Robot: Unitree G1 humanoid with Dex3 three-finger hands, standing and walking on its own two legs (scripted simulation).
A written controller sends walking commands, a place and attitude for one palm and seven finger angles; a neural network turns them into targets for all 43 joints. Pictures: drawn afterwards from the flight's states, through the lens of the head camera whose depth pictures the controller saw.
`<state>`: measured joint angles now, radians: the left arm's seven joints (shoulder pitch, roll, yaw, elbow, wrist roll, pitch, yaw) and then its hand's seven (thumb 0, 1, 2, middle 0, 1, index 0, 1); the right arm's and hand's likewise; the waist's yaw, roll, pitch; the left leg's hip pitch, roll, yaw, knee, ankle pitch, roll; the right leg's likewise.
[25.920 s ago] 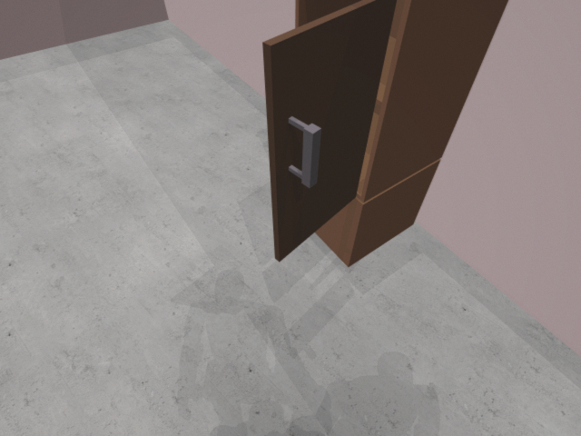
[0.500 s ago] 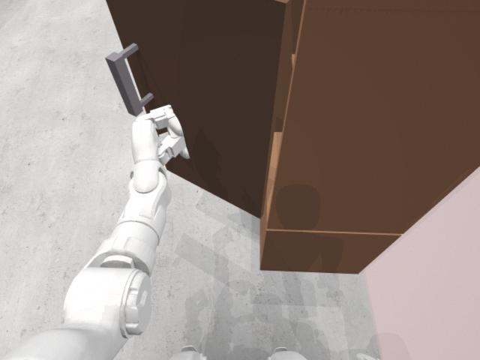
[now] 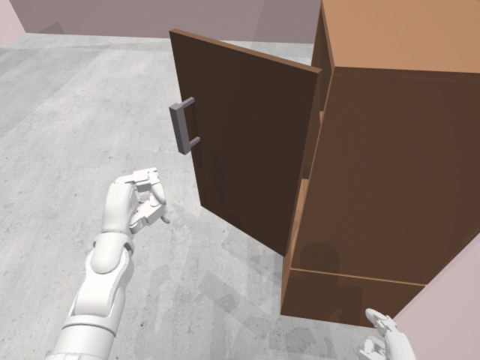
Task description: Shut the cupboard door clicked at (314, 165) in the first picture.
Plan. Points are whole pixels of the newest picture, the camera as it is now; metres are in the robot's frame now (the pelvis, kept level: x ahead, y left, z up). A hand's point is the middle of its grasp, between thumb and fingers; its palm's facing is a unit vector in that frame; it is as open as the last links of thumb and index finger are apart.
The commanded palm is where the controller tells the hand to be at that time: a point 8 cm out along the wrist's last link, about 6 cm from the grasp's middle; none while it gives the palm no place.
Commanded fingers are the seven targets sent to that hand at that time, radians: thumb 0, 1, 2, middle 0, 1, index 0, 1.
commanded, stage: draw the hand back to the body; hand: left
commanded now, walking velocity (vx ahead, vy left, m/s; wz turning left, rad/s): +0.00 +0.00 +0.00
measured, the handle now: (187, 126) +0.65 +0.17 +0.05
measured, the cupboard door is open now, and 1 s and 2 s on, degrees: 61 61 61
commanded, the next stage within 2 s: step back with the hand held close in 1.00 s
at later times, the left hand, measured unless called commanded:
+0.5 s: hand (52, 248) +0.23 +0.26 +0.15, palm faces +0.36 -0.87 -0.34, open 5.1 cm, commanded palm +0.17 +0.30 +0.18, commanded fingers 0.00 0.90 0.90 -0.34 -0.45 -0.34 -0.45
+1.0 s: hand (35, 255) +0.20 +0.26 +0.17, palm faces +0.45 -0.80 -0.39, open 7.4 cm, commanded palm +0.15 +0.30 +0.19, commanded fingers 0.00 0.90 0.90 -0.20 -0.30 -0.20 -0.30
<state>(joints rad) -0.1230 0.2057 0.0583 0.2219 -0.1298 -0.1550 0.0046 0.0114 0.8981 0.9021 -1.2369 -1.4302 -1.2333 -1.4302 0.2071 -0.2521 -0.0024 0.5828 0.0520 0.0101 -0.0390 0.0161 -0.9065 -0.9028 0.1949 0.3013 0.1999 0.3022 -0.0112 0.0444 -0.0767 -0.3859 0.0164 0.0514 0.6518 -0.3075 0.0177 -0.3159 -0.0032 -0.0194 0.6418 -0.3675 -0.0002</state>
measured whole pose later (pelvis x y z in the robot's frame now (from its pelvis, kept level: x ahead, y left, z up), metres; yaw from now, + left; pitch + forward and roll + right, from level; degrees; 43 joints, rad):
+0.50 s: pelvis +0.01 +0.02 +0.02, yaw +1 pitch -3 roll +0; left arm 0.36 0.33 0.23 -0.29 -0.09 0.00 0.08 0.01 0.89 0.90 -0.61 -0.74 -0.60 -0.74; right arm 0.19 -0.21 0.06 0.60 0.02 0.02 -0.06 0.02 -0.90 -0.90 0.20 0.30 0.21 0.30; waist 0.05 0.07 0.00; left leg -0.14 -0.02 0.05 0.42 -0.23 0.04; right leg -0.05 -0.03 -0.03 0.38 -0.27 0.02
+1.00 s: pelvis +0.02 -0.01 +0.02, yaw +1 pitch -3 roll +0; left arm 0.47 0.35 0.32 -0.39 -0.09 -0.05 0.10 0.01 0.89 0.90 -0.22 -0.31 -0.21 -0.31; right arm 0.19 -0.23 0.02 0.63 0.01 -0.07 -0.08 0.02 -0.90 -0.90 0.20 0.30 0.20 0.30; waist 0.06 0.06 -0.02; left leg -0.14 0.01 0.03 0.44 -0.24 0.01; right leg -0.05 0.00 -0.04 0.40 -0.29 -0.01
